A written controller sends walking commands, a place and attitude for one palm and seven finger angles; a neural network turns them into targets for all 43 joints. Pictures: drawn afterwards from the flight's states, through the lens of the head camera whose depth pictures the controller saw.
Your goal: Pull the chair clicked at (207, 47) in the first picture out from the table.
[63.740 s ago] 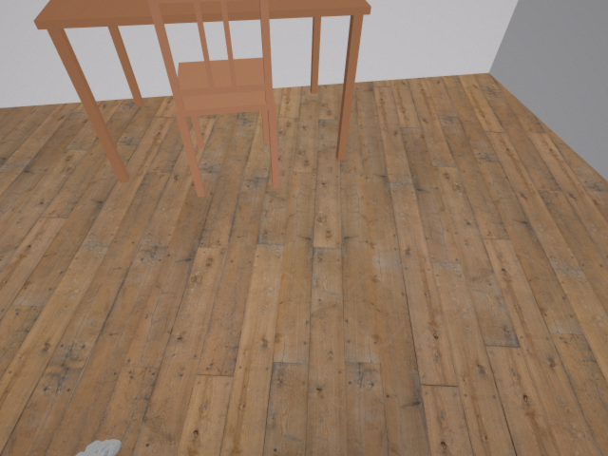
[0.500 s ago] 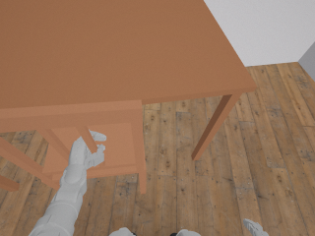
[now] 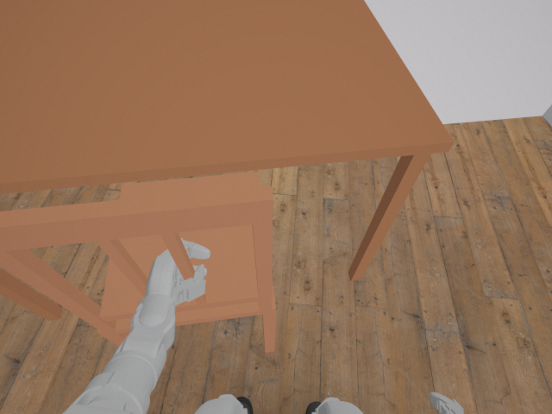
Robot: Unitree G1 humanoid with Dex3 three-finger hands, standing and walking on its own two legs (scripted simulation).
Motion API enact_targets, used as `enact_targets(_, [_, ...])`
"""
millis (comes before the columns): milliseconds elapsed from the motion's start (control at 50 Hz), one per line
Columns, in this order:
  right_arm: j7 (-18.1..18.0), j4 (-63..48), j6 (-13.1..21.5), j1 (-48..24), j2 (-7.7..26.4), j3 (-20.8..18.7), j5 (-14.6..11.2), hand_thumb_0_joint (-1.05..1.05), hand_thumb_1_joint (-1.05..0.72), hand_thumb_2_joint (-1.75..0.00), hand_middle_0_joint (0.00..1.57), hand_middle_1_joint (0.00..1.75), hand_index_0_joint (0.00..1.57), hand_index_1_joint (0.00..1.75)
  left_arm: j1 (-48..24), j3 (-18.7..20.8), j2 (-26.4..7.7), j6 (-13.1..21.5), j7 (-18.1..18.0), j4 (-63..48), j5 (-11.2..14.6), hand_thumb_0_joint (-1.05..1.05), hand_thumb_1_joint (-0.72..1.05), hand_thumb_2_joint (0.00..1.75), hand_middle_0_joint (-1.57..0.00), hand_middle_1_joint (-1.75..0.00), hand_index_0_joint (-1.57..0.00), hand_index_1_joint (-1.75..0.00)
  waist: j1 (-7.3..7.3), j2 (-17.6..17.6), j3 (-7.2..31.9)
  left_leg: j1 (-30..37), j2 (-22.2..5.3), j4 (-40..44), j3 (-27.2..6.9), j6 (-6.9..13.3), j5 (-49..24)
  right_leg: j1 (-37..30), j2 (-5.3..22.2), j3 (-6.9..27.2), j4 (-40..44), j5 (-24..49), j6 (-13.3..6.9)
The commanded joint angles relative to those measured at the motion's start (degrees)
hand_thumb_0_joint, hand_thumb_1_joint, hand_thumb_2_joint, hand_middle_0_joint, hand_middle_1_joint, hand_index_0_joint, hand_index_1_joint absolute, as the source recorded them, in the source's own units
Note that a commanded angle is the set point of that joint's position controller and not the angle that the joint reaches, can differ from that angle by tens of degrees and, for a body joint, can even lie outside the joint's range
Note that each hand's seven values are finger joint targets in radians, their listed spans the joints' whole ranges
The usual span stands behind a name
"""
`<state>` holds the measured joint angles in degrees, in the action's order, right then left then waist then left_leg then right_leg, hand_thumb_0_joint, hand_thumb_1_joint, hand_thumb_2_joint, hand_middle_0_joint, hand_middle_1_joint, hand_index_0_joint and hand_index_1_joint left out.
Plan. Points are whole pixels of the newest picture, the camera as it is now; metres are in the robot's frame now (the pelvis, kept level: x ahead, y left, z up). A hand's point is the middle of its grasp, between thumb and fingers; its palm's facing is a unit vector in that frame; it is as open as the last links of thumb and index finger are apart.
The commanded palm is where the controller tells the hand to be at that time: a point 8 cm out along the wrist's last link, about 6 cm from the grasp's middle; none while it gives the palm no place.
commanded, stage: step backward, pulling the chair out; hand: left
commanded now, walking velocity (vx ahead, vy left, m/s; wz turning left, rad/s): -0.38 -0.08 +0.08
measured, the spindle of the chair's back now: (136, 276) +0.33 +0.25 -0.07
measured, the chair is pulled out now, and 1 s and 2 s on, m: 0.05 0.14 0.39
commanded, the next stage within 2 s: stop walking, hand still on the chair in 2.00 s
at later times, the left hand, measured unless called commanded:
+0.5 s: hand (198, 297) +0.30 +0.14 -0.07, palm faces +0.00 -0.98 -0.18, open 5.1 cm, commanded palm +0.27 +0.19 -0.06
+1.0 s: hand (190, 339) +0.23 +0.14 -0.07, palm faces +0.02 -0.98 -0.19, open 5.1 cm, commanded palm +0.21 +0.19 -0.06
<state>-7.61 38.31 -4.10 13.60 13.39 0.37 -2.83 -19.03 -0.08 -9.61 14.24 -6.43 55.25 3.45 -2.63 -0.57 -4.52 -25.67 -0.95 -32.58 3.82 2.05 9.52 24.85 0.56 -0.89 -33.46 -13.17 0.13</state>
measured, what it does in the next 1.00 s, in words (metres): steps on the spot: left foot, then right foot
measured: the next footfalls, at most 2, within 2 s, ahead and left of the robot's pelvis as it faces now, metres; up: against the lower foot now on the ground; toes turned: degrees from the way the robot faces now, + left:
left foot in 0.38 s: -0.02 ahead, +0.14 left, +0.00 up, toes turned +4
right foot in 0.98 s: -0.06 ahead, -0.12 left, +0.00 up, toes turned -3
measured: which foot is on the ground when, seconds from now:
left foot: down 0.00-0.18, up 0.20-0.36, down 0.38-1.00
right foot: down 0.00-0.76, up 0.78-0.96, down 0.98-1.00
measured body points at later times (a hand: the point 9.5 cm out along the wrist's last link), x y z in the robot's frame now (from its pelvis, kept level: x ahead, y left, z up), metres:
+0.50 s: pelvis -0.03 +0.00 +0.00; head +0.05 +0.00 +0.44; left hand +0.29 +0.19 -0.05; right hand +0.10 -0.25 -0.12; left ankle -0.03 +0.15 -0.73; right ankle +0.05 -0.12 -0.73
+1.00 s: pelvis -0.09 -0.01 +0.01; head +0.00 -0.01 +0.44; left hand +0.23 +0.19 -0.05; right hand +0.03 -0.23 -0.13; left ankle -0.06 +0.14 -0.73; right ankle -0.10 -0.12 -0.73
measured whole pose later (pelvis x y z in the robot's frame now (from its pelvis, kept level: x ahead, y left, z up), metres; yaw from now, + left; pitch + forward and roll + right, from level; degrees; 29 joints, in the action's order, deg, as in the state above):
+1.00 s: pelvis -0.09 -0.01 +0.01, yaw -1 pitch +3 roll -1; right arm -3.7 39.8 -2.2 9.7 10.5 0.4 0.1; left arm -18.1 0.5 -9.5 11.8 -4.7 47.3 2.3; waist -0.2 -2.4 -9.2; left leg -21.4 -5.6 -33.4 1.7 -2.3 14.5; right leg 15.5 -0.6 -3.0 -28.5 -15.6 -0.4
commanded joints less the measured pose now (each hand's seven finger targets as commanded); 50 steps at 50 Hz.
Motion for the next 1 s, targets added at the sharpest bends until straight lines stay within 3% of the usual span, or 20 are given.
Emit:
enact_targets(0, [-0.24, -6.39, 2.17, -0.96, 7.41, -2.24, 1.08, 0.00, -0.90, -0.90, 0.20, 0.30, 0.20, 0.30, -13.06, 0.43, -7.04, 2.49, -0.47, -11.60, -1.99, 0.00, 0.90, 0.90, -0.50, -1.45, -0.50, -1.45, 1.22, -7.89, 18.68, 6.32, -13.67, 9.84, -14.72, 3.97, -1.35, -9.08, 1.91, 2.77, -2.64, -1.67, -1.03])
enact_targets(80, [0.06, -6.92, 2.56, -1.83, 7.41, -2.47, 0.98, 0.00, -0.90, -0.90, 0.20, 0.30, 0.20, 0.30, -11.51, 1.19, -7.83, 1.82, -0.33, -12.69, -1.95, 0.00, 0.90, 0.90, -0.50, -1.45, -0.50, -1.45, 1.55, -5.42, 16.25, -2.23, -11.43, 7.94, -12.18, 2.55, 10.87, -12.41, 3.87, 5.35, -0.23, -4.02, -2.01])
enact_targets(140, [0.15, -6.27, 3.18, 0.64, 7.41, -3.40, 0.52, 0.00, -0.90, -0.90, 0.20, 0.30, 0.20, 0.30, -10.20, 3.28, -11.71, 2.07, -1.24, -12.83, -2.09, 0.00, 0.90, 0.90, -0.50, -1.45, -0.50, -1.45, 0.89, 8.28, 16.55, 2.35, -1.38, -9.79, -5.07, -2.60, 18.47, -3.88, 15.85, 21.01, 16.73, -13.65, -7.26])
enact_targets(200, [1.12, -4.96, 3.78, -2.12, 6.16, -2.39, 1.20, 0.00, -0.90, -0.90, 0.20, 0.30, 0.20, 0.30, -11.46, 2.70, -9.85, 0.42, -1.43, -11.93, -2.74, 0.00, 0.90, 0.90, -0.50, -1.45, -0.50, -1.45, 2.18, 7.84, 18.77, -1.60, 0.41, -24.51, -9.28, -3.54, 21.32, -12.53, 22.37, 19.75, 14.69, 11.89, -11.79])
enact_targets(300, [0.37, -2.96, 3.62, -0.57, 7.01, -1.66, 1.12, 0.00, -0.90, -0.90, 0.20, 0.30, 0.20, 0.30, -11.30, 1.44, -7.57, -1.12, -0.98, -12.99, -2.49, 0.00, 0.90, 0.90, -0.50, -1.45, -0.50, -1.45, 0.16, 6.79, 19.93, 6.14, -1.44, 1.64, -6.87, -3.66, 9.50, -16.96, 14.93, 7.26, 5.07, 27.66, -4.88])
enact_targets(360, [0.05, -5.53, 2.21, -0.90, 8.80, -3.19, 1.23, 0.00, -0.90, -0.90, 0.20, 0.30, 0.20, 0.30, -11.49, -1.66, -3.80, -1.23, -0.04, -16.53, -1.76, 0.00, 0.90, 0.90, -0.50, -1.45, -0.50, -1.45, 1.38, -2.31, 19.74, 10.21, -12.77, 7.61, -14.98, 2.06, -16.51, -11.31, 2.96, 0.69, -1.66, 12.87, 1.16])
enact_targets(420, [0.67, -6.64, 1.82, -2.76, 6.75, -2.77, 2.51, 0.00, -0.90, -0.90, 0.20, 0.30, 0.20, 0.30, -14.26, -2.24, -3.51, -0.34, 0.93, -21.74, -2.70, 0.00, 0.90, 0.90, -0.50, -1.45, -0.50, -1.45, 0.79, -13.72, 19.29, 9.02, -14.00, 8.12, -12.49, 2.40, -20.36, -10.44, 2.46, -0.31, -8.19, 4.20, 0.59])
enact_targets(480, [1.67, -6.20, 2.22, -1.14, 6.91, -3.49, 2.42, 0.00, -0.90, -0.90, 0.20, 0.30, 0.20, 0.30, -10.34, -1.15, -3.70, -0.50, 0.92, -20.53, -3.03, 0.00, 0.90, 0.90, -0.50, -1.45, -0.50, -1.45, 1.06, -8.99, 19.20, 12.35, -13.36, 1.98, -10.57, 1.43, -27.55, -11.23, 2.59, 0.46, -2.25, 10.79, -0.54])
enact_targets(520, [1.58, -6.36, 2.08, -0.17, 6.49, -3.65, 1.89, 0.00, -0.90, -0.90, 0.20, 0.30, 0.20, 0.30, -11.22, -0.07, -5.94, -0.14, 0.79, -20.87, -3.24, 0.00, 0.90, 0.90, -0.50, -1.45, -0.50, -1.45, -0.42, -0.32, 23.03, 10.13, -9.03, -2.07, -5.79, -2.71, -19.98, -18.20, 7.21, 3.81, 1.98, 33.76, -1.77])
enact_targets(560, [1.06, -6.20, 1.97, -0.55, 6.33, -4.16, 1.37, 0.00, -0.90, -0.90, 0.20, 0.30, 0.20, 0.30, -8.05, 2.93, -9.23, -0.40, 0.49, -18.66, -3.05, 0.00, 0.90, 0.90, -0.50, -1.45, -0.50, -1.45, 0.20, 8.74, 25.68, 4.63, -2.03, -12.42, -2.99, -5.53, 11.82, -21.35, 16.42, 12.38, 6.79, 42.49, -6.93])
enact_targets(620, [1.05, -6.24, 2.21, -3.09, 5.40, -2.43, 1.60, 0.00, -0.90, -0.90, 0.20, 0.30, 0.20, 0.30, -7.43, 2.33, -7.72, -2.15, 0.29, -17.62, -3.44, 0.00, 0.90, 0.90, -0.50, -1.45, -0.50, -1.45, 1.48, 9.45, 23.44, 0.50, -1.32, -17.87, -8.13, -4.50, 22.46, -19.90, 20.63, 12.27, 8.59, 35.51, -8.99])
enact_targets(700, [-0.13, -6.40, 1.11, -2.54, 7.34, -1.97, 1.55, 0.00, -0.90, -0.90, 0.20, 0.30, 0.20, 0.30, -6.28, -0.56, -4.41, -3.35, 0.68, -21.28, -2.39, 0.00, 0.90, 0.90, -0.50, -1.45, -0.50, -1.45, 0.05, 5.56, 22.47, 8.31, -6.05, 9.70, -8.69, -2.16, -0.32, -17.49, 10.63, 2.38, 1.79, 27.89, -1.93])
enact_targets(720, [-0.43, -7.99, 0.60, -3.41, 8.53, -2.71, 1.72, 0.00, -0.90, -0.90, 0.20, 0.30, 0.20, 0.30, -7.28, -1.56, -3.51, -2.97, 0.99, -24.02, -2.05, 0.00, 0.90, 0.90, -0.50, -1.45, -0.50, -1.45, 0.57, -0.39, 21.16, 9.25, -11.22, 9.51, -13.25, 0.54, -11.71, -14.34, 4.98, -0.51, -0.79, 20.10, 0.82])
enact_targets(760, [0.38, -8.94, 0.23, -5.44, 6.61, -1.96, 2.95, 0.00, -0.90, -0.90, 0.20, 0.30, 0.20, 0.30, -10.01, -2.89, -2.22, -2.20, 1.30, -28.16, -2.35, 0.00, 0.90, 0.90, -0.50, -1.45, -0.50, -1.45, 1.07, -16.22, 18.94, 7.21, -16.97, 13.75, -16.36, 4.08, -16.04, -9.19, 1.49, -1.42, -13.66, -5.28, 0.67])
enact_targets(780, [0.85, -7.91, 0.76, -5.94, 6.02, -2.00, 3.55, 0.00, -0.90, -0.90, 0.20, 0.30, 0.20, 0.30, -10.98, -1.75, -3.23, -2.36, 0.88, -27.29, -2.75, 0.00, 0.90, 0.90, -0.50, -1.45, -0.50, -1.45, 1.42, -18.15, 16.83, 7.79, -18.79, 12.89, -17.22, 5.70, -21.30, -5.15, 1.36, -0.42, -19.63, -11.88, -0.18])
enact_targets(820, [2.11, -5.48, 2.17, -2.49, 5.97, -3.11, 3.45, 0.00, -0.90, -0.90, 0.20, 0.30, 0.20, 0.30, -11.06, -2.25, -1.57, -1.94, 0.73, -24.39, -2.70, 0.00, 0.90, 0.90, -0.50, -1.45, -0.50, -1.45, 1.17, -12.20, 17.34, 22.27, -18.67, 5.31, -15.86, 6.48, -43.06, 1.11, 1.47, 0.16, -13.34, -12.93, -0.66])
enact_targets(840, [2.39, -4.67, 2.93, -1.23, 6.22, -3.38, 3.20, 0.00, -0.90, -0.90, 0.20, 0.30, 0.20, 0.30, -11.76, -1.32, -2.80, -1.51, 0.66, -23.64, -2.76, 0.00, 0.90, 0.90, -0.50, -1.45, -0.50, -1.45, 0.59, -9.07, 19.09, 28.60, -18.38, 2.88, -14.82, 5.77, -49.13, 1.46, 0.82, -0.59, -8.09, -10.69, -0.32])
enact_targets(920, [3.20, -2.38, 3.65, -0.11, 6.68, -3.47, 3.23, 0.00, -0.90, -0.90, 0.20, 0.30, 0.20, 0.30, -14.53, -0.56, -4.62, 0.64, 0.61, -18.98, -4.17, 0.00, 0.90, 0.90, -0.50, -1.45, -0.50, -1.45, -0.09, -13.07, 21.06, 33.24, -15.26, -1.62, -11.89, 2.80, -49.41, -5.04, 1.47, -0.29, 9.55, 3.57, -0.41])
enact_targets(960, [2.97, -3.26, 3.08, -1.35, 6.21, -2.98, 2.71, 0.00, -0.90, -0.90, 0.20, 0.30, 0.20, 0.30, -12.35, 0.90, -6.74, 0.98, 0.96, -16.45, -4.60, 0.00, 0.90, 0.90, -0.50, -1.45, -0.50, -1.45, -0.01, -7.08, 21.22, 22.39, -11.82, -4.29, -7.29, -0.40, -36.41, -15.36, 5.44, 1.63, 11.37, 30.13, -1.10])
enact_targets(980, [2.28, -4.00, 2.65, -0.98, 5.76, -3.18, 1.88, 0.00, -0.90, -0.90, 0.20, 0.30, 0.20, 0.30, -13.11, 1.90, -8.82, 1.21, 0.86, -17.06, -4.03, 0.00, 0.90, 0.90, -0.50, -1.45, -0.50, -1.45, -0.36, 1.92, 23.20, 13.02, -7.78, -6.75, -3.31, -3.27, -15.78, -24.90, 10.52, 6.26, 9.66, 48.42, -3.05])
